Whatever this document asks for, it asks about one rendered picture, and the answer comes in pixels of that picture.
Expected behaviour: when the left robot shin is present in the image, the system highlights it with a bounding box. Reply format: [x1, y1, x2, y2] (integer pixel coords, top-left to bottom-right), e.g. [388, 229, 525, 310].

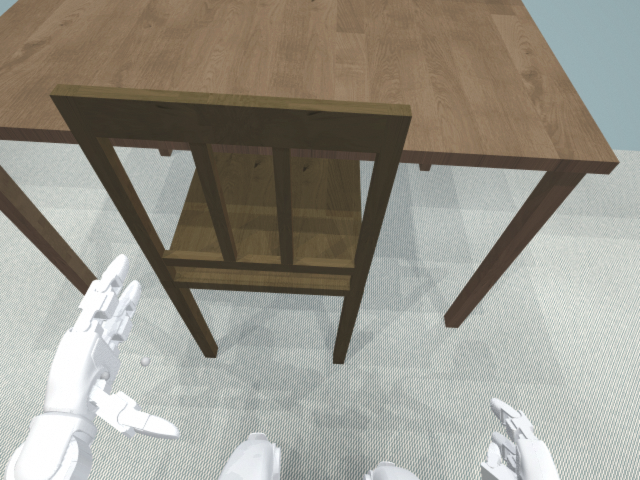
[248, 433, 268, 441]

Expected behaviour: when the right robot hand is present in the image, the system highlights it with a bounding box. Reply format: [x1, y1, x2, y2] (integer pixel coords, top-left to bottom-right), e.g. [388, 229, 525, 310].
[481, 398, 560, 480]

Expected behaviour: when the robot left forearm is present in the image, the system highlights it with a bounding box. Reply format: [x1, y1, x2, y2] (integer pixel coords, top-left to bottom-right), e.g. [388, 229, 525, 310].
[4, 412, 98, 480]

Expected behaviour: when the left robot hand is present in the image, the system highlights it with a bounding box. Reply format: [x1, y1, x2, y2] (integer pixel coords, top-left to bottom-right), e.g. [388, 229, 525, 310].
[43, 254, 180, 439]

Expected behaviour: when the chair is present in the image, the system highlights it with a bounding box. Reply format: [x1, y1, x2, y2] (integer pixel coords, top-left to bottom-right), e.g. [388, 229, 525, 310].
[50, 84, 412, 364]

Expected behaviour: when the table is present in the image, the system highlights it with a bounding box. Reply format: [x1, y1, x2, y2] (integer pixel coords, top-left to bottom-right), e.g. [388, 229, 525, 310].
[0, 0, 620, 328]

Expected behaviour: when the left robot thigh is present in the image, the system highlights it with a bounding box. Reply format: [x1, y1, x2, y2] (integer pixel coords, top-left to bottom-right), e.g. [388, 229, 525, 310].
[218, 440, 281, 480]

